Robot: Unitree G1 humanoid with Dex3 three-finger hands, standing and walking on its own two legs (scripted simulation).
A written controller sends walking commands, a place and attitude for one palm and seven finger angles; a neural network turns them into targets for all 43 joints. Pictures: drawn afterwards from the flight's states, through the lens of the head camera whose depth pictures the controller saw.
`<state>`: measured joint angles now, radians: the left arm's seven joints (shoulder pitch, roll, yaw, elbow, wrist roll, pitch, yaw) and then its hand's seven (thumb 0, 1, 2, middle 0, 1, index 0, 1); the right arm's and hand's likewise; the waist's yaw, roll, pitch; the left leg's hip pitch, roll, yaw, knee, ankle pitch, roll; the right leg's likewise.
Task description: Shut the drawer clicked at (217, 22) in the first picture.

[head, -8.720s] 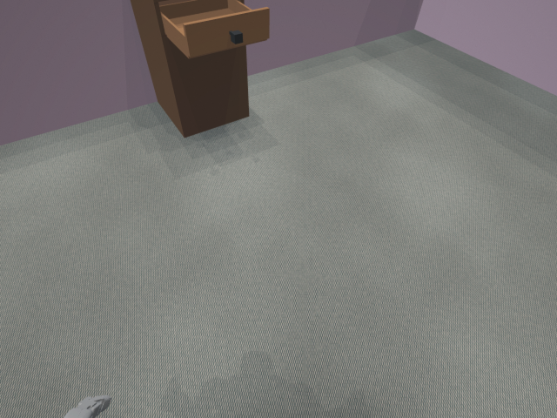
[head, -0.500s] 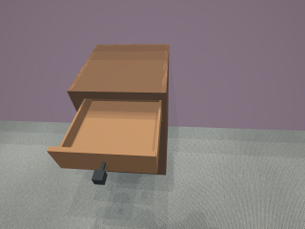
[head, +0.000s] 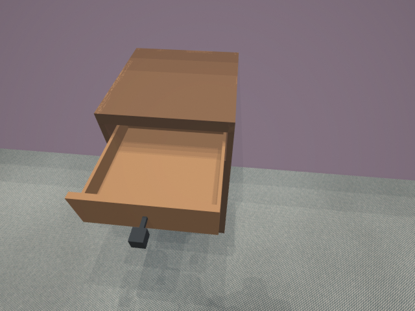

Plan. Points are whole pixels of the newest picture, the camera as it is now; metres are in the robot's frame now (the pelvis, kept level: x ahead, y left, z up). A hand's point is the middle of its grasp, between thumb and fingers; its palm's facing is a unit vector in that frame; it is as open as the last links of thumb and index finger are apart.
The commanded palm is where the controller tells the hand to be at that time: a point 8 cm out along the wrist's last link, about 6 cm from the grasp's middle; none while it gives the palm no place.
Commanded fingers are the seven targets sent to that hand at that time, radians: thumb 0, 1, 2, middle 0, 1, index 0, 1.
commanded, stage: come to a stop and stand still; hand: left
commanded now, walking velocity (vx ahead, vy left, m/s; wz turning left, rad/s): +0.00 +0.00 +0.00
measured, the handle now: (141, 230) +0.32 +0.20 -0.12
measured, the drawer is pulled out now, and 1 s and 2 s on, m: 0.28 0.28 0.28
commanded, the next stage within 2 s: look again from close up in 0.48 s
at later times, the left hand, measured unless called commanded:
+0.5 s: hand out of the picture -0.05 +0.15 -0.17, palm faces +0.06 -0.98 -0.19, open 7.4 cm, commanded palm none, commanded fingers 0.00 0.90 0.90 -0.20 -0.30 -0.20 -0.30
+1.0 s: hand out of the picture +0.01 +0.17 -0.17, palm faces +0.04 -0.97 -0.23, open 7.3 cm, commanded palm none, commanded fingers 0.00 0.90 0.90 -0.20 -0.30 -0.20 -0.30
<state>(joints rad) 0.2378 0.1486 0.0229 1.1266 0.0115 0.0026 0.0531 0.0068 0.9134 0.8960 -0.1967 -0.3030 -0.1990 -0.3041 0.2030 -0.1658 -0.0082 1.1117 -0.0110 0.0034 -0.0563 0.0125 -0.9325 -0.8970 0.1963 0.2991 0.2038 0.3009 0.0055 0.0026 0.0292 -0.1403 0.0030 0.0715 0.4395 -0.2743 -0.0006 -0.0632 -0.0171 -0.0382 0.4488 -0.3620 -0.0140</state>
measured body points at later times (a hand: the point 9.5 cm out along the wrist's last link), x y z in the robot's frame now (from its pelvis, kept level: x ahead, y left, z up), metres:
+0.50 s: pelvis -0.01 -0.01 +0.01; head +0.00 -0.02 +0.45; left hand -0.05 +0.20 -0.15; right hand -0.03 -0.23 -0.16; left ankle -0.02 +0.12 -0.74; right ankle -0.07 -0.10 -0.74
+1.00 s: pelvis -0.02 -0.01 +0.00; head -0.02 -0.02 +0.45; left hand +0.00 +0.22 -0.16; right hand +0.03 -0.24 -0.16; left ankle -0.02 +0.12 -0.74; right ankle -0.07 -0.10 -0.74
